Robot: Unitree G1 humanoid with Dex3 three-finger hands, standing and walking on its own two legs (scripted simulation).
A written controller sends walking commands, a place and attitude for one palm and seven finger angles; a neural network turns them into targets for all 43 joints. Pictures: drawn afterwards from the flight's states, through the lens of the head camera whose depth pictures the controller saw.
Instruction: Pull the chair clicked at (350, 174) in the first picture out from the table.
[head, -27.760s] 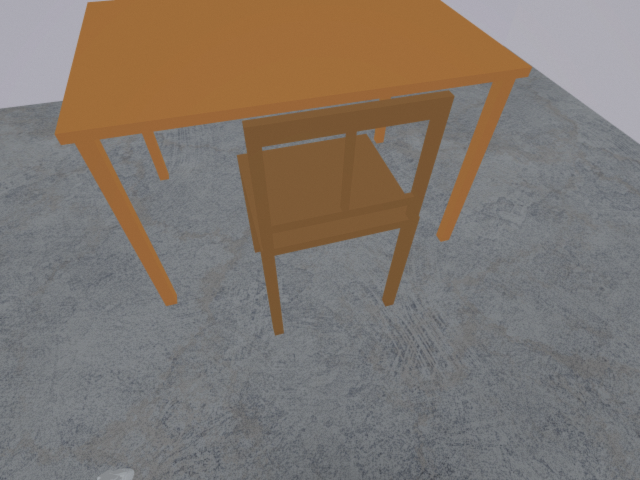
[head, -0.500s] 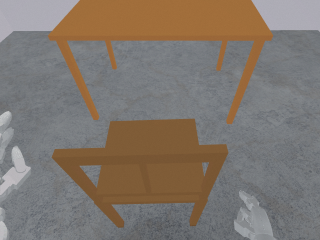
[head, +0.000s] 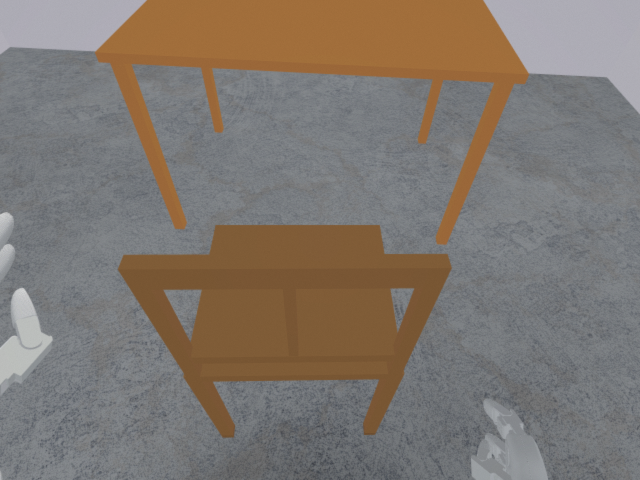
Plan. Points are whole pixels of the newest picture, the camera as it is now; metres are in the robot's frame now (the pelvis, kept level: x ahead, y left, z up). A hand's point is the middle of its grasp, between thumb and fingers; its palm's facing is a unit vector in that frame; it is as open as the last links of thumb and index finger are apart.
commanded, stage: step back with the hand held close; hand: left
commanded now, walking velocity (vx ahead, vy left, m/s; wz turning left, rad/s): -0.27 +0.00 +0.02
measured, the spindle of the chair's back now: (291, 321) +0.37 +0.08 -0.10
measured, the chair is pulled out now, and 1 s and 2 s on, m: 0.55 0.55 0.55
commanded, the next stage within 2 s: stop stepping back and stand still in 1.30 s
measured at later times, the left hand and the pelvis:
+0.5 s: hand (28, 346) +0.19 +0.27 +0.16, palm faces +0.44 -0.77 -0.46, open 7.4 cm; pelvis -0.02 +0.01 -0.01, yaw +1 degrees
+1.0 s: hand (13, 375) +0.17 +0.27 +0.15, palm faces +0.42 -0.78 -0.47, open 7.4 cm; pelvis -0.04 +0.00 -0.01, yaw +2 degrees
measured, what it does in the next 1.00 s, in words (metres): steps on the spot: left foot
